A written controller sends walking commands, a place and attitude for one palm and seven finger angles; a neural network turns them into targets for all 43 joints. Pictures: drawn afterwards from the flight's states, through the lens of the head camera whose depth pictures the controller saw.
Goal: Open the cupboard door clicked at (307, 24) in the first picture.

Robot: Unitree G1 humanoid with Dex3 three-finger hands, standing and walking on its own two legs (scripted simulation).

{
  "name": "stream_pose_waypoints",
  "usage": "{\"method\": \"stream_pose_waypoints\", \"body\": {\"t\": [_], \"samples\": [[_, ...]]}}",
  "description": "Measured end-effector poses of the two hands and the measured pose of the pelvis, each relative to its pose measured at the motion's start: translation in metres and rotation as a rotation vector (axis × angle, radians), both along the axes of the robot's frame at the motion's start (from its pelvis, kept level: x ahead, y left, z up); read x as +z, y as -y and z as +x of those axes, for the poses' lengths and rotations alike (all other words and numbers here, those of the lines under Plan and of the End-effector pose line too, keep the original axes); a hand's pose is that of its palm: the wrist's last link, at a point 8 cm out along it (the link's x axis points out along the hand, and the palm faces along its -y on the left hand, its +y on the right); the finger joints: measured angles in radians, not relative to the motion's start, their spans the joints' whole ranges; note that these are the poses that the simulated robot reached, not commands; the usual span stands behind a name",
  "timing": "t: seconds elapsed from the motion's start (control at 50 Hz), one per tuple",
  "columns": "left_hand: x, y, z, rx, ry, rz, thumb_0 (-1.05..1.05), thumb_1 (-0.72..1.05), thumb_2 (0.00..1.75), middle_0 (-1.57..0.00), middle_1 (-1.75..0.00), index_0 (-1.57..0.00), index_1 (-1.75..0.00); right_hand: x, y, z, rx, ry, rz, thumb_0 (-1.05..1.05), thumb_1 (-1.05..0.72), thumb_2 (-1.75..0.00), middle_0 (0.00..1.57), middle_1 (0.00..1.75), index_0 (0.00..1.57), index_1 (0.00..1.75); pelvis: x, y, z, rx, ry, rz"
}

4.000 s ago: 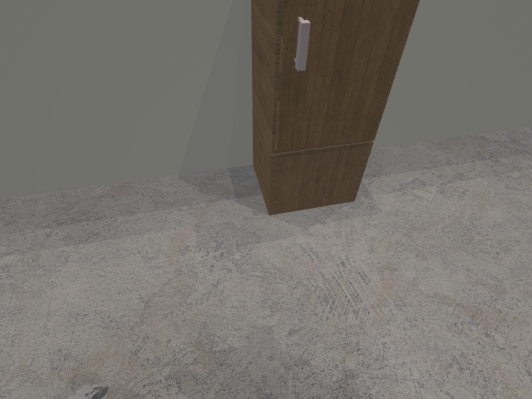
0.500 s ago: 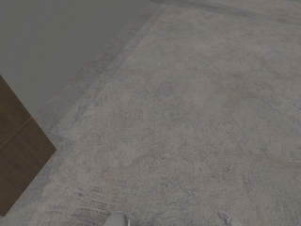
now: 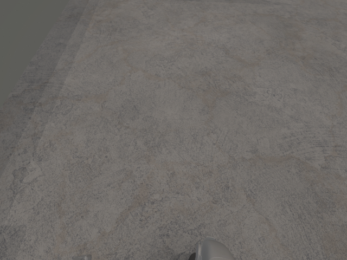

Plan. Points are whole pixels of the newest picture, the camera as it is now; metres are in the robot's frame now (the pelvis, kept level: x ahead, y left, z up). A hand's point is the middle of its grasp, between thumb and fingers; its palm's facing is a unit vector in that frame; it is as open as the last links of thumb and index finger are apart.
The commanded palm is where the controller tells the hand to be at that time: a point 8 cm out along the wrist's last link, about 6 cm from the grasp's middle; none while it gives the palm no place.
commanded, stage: walk to a spot facing it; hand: left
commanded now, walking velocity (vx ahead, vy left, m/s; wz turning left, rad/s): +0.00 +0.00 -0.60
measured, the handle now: out of the picture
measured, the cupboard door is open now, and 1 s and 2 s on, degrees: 0 0 0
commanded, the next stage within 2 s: turn to face it in 0.02 s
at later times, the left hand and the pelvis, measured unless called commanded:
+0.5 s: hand (114, 237) +0.20 +0.16 -0.17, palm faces +0.06 -0.99 -0.12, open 7.4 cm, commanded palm none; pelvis +0.08 +0.00 -0.01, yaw +3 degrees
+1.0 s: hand out of the picture +0.13 +0.23 -0.15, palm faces +0.31 -0.92 -0.26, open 7.4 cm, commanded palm none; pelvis +0.08 -0.01 +0.00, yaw +16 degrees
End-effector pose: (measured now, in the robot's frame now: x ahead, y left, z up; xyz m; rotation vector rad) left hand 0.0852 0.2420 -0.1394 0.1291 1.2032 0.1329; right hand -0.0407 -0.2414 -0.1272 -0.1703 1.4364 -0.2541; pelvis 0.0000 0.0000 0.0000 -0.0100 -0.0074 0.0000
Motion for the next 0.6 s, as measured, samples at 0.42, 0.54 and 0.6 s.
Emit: {"method": "stream_pose_waypoints", "body": {"t": [0.42, 0.54, 0.6], "samples": [[0.010, 0.048, 0.114, -0.075, 0.140, -0.012, 0.00, 0.90, 0.90, -0.20, -0.30, -0.20, -0.30, -0.018, -0.003, 0.132, -0.008, 0.152, 0.071, 0.01, -0.93, -0.90, 0.20, 0.30, 0.19, 0.30, -0.005, 0.010, 0.079, -0.013, 0.020, -0.014], [-0.019, 0.014, 0.088, 0.059, 0.108, -0.057, 0.00, 0.90, 0.90, -0.20, -0.30, -0.20, -0.30, -0.013, -0.021, 0.150, 0.098, 0.118, 0.022, 0.01, -0.92, -0.90, 0.20, 0.30, 0.20, 0.30, -0.016, -0.014, 0.083, 0.079, 0.003, -0.036], [-0.023, -0.008, 0.061, 0.101, 0.015, -0.037, 0.00, 0.90, 0.90, -0.20, -0.30, -0.20, -0.30, -0.005, -0.032, 0.155, 0.127, 0.111, 0.014, 0.01, -0.92, -0.90, 0.20, 0.30, 0.20, 0.30, -0.012, -0.022, 0.082, 0.089, -0.008, -0.028]]}}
